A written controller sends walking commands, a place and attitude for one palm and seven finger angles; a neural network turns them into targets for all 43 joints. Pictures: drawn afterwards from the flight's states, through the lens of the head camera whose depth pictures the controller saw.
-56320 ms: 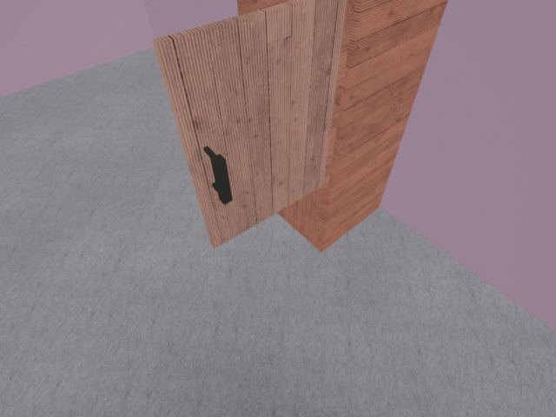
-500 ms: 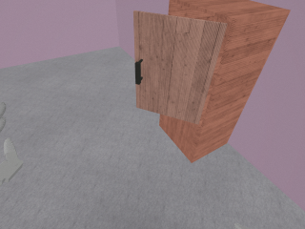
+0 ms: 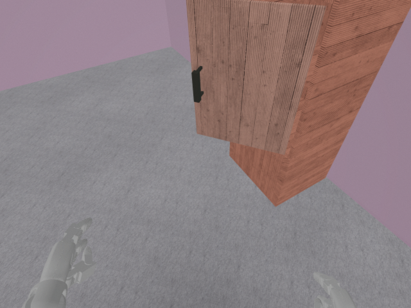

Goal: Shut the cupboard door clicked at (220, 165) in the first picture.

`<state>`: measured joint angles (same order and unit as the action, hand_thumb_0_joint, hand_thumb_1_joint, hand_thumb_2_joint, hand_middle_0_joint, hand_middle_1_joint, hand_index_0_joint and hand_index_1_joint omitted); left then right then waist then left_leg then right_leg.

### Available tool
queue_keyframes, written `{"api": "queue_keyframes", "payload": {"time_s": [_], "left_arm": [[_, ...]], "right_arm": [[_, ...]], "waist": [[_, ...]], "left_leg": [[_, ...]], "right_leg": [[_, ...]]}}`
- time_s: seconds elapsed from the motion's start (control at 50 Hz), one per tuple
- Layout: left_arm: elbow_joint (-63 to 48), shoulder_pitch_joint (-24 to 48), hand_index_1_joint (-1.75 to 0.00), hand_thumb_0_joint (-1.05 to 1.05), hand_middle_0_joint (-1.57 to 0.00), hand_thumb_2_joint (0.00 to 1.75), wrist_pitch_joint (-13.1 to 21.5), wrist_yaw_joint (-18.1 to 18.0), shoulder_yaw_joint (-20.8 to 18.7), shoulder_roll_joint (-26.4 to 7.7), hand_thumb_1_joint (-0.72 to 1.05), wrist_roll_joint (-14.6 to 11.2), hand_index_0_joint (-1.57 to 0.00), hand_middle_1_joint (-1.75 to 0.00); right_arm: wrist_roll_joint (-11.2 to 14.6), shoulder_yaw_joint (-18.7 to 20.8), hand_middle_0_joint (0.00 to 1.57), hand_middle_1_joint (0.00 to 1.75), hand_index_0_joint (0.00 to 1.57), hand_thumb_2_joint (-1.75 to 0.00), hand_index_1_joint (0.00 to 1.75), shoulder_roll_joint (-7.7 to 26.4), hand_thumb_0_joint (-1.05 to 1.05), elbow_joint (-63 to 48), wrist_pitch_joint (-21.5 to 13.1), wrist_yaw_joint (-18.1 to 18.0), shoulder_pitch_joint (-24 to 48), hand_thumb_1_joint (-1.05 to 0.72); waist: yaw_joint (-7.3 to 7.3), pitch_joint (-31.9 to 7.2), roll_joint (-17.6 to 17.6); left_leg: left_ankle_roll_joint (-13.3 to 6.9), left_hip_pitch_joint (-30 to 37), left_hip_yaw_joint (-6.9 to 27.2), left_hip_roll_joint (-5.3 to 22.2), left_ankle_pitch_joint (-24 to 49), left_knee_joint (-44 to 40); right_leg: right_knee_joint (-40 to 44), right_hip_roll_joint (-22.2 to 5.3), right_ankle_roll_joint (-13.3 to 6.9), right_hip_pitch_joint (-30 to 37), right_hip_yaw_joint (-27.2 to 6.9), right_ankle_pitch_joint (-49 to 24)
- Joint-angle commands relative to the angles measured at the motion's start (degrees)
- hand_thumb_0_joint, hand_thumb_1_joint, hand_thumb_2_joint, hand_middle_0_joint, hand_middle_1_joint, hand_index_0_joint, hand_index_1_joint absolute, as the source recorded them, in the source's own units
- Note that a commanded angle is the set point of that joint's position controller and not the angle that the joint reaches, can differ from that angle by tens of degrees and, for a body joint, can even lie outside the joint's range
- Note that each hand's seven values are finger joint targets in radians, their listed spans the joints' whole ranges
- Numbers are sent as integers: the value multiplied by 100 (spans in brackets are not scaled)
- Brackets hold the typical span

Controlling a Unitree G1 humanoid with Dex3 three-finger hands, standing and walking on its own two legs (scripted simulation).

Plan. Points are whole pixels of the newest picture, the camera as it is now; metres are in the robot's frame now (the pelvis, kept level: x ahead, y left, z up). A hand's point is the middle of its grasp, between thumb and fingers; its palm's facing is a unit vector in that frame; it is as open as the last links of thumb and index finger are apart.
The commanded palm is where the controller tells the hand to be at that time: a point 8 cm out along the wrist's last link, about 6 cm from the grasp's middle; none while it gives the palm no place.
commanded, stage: let the arm hang, fingers relaxed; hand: left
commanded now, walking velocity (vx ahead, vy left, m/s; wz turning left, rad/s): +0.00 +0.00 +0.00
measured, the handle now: (198, 84) +0.92 +0.09 -0.04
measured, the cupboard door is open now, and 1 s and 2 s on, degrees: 38 38 38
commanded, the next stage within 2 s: look to check the result in 0.96 s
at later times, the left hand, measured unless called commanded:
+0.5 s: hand out of the picture -0.07 +0.18 -0.16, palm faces +0.01 -0.98 -0.22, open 7.3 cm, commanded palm none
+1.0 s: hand out of the picture -0.03 +0.15 -0.17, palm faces +0.03 -0.99 -0.14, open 7.4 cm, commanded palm none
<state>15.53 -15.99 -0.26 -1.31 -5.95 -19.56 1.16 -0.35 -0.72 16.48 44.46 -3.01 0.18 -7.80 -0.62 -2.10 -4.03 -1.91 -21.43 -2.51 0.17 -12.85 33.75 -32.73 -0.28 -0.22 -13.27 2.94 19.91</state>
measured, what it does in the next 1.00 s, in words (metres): stands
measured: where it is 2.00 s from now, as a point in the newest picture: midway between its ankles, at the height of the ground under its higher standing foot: outside the picture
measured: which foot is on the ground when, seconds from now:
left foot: down 0.00-1.00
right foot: down 0.00-1.00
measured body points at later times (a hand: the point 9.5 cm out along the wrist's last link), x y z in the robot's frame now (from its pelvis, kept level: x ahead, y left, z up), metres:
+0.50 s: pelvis -0.01 -0.01 +0.01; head +0.00 +0.00 +0.46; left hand -0.07 +0.23 -0.14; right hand -0.04 -0.22 -0.15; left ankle +0.05 +0.10 -0.73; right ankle -0.03 -0.12 -0.73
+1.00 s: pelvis -0.01 -0.01 +0.01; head -0.01 +0.00 +0.46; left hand -0.03 +0.20 -0.15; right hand -0.03 -0.21 -0.15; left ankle +0.05 +0.10 -0.73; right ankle -0.03 -0.12 -0.73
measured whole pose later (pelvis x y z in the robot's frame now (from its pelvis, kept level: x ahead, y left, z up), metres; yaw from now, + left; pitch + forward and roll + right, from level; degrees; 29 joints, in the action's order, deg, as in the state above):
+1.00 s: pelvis -0.01 -0.01 +0.01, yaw +0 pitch -2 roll +0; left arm 64.8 -19.5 -0.2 -1.8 -0.2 -6.5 1.0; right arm -0.8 0.1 6.4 64.5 0.6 -2.1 -18.9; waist 0.6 0.5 0.6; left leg -1.5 -14.6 -2.9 0.1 -8.0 24.4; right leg -24.9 0.0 -0.6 -7.5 2.6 15.6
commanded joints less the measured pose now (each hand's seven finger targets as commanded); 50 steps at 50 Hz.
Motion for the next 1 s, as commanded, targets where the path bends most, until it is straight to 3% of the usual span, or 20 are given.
{"api": "queue_keyframes", "payload": {"time_s": [0.0, 0.06, 0.12, 0.16, 0.22, 0.28, 0.42, 0.6, 0.74, 0.98], "left_arm": [[1247, -17, -30, 0, -20, 90, -14, 74, 291, -274, 90, -17, -20, -30], [2264, -16, -30, 0, -20, 90, -57, 27, 376, -241, 90, -15, -20, -30], [3121, -104, -30, 0, -20, 90, -30, 30, 405, -83, 90, -38, -20, -30], [3474, -262, -30, 0, -20, 90, -14, 23, 319, 54, 90, -12, -20, -30], [3952, -329, -30, 0, -20, 90, 9, 34, 387, 105, 90, -42, -20, -30], [4318, -406, -30, 0, -20, 90, 35, 26, 433, 186, 90, -52, -20, -30], [4813, -704, -30, 0, -20, 90, 32, -24, 484, 403, 90, -61, -20, -30], [4910, -933, -30, 0, -20, 90, -8, -76, 475, 640, 90, -35, -20, -30], [4882, -952, -30, 0, -20, 90, 29, -90, 449, 752, 90, -31, -20, -30], [4902, -896, -30, 0, -20, 90, 58, -90, 445, 753, 90, -36, -20, -30]], "right_arm": [[-66, 228, 20, 30, 20, -90, 30, 653, 0, -293, 132, -47, -162, -90], [-111, 160, 20, 30, 20, -90, 30, 573, 0, 58, 259, -51, -155, -90], [-98, 128, 20, 30, 20, -90, 30, 336, 0, 492, 307, -92, -256, -90], [-103, 171, 20, 30, 20, -90, 30, 257, 0, 686, 323, -133, -386, -90], [-74, 182, 20, 30, 20, -90, 30, 140, 0, 1019, 338, -167, -628, -90], [-43, 203, 20, 30, 20, -90, 30, 121, 0, 1275, 336, -202, -856, -90], [-35, 202, 20, 30, 20, -90, 30, -100, 0, 1700, 358, -233, -1243, -90], [-53, 195, 20, 30, 20, -90, 30, -391, 0, 1886, 390, -232, -1462, -90], [-55, 198, 20, 30, 20, -90, 30, -481, 0, 1879, 330, -248, -1481, -90], [-42, 198, 20, 30, 20, -90, 30, -445, 0, 1858, 311, -261, -1444, -90]], "waist": [[124, -177, 1142], [60, -69, 304], [78, 112, -171], [46, 134, -474], [87, 206, -415], [118, 359, 113], [129, 629, 529], [107, 1034, 478], [88, 920, 280], [114, 885, 269]], "left_leg": [[-29, 678, 717, 515, 1787, -311], [-23, 610, 847, 549, 1421, -775], [19, 623, 805, 462, 544, -1035], [12, 684, 798, 478, 352, -1091], [28, 731, 778, 485, 73, -1217], [17, 905, 749, 533, 202, -1241], [-1, 966, 667, 515, -75, -1397], [-12, 703, 680, 475, -499, -1553], [-16, 674, 699, 481, -319, -1594], [6, 898, 617, 493, 12, -1510]], "right_leg": [[464, -693, -330, -130, -553, -1622], [680, -540, -206, 154, -570, -876], [1061, -561, -272, 156, -679, -409], [1228, -545, -314, 223, -660, -439], [1430, -564, -334, 235, -682, -353], [1557, -557, -328, 116, -645, -375], [1644, -517, -306, -80, -605, -58], [1550, -449, -245, -385, -569, 270], [1438, -446, -248, -225, -547, -118], [1513, -481, -246, -191, -543, -334]]}}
